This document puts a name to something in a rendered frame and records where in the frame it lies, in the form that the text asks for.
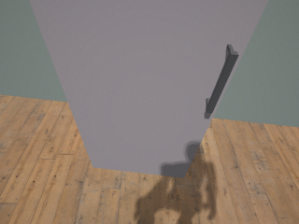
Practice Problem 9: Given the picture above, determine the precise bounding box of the handle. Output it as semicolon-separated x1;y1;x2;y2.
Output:
206;44;239;114

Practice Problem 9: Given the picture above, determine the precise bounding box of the fridge door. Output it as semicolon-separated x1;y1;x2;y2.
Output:
29;0;269;178

